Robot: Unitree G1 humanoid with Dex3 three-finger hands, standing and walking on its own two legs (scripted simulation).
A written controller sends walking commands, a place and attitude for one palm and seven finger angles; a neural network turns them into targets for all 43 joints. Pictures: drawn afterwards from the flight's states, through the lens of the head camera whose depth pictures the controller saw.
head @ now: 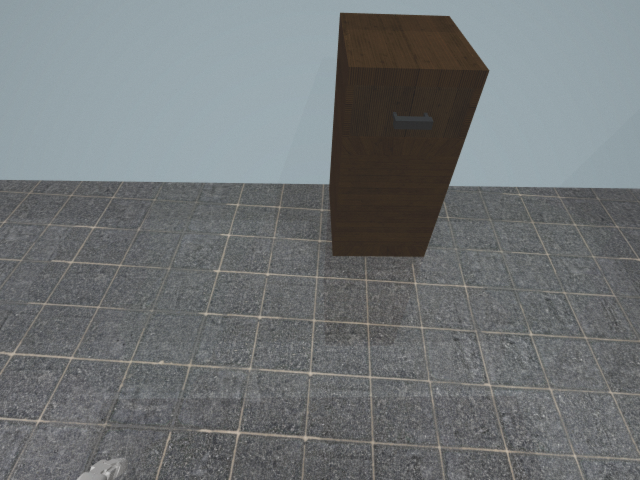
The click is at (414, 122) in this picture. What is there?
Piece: drawer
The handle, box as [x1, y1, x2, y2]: [392, 112, 433, 129]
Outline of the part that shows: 392,114 394,119 394,128 431,129 433,121 431,117 427,115 427,113 424,113 422,117 397,116 395,112 393,112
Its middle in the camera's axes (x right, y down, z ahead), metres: +0.27 -0.35 +1.14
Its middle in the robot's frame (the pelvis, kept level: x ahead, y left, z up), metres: +1.09 -0.22 -0.11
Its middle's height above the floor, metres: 0.66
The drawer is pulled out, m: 0.00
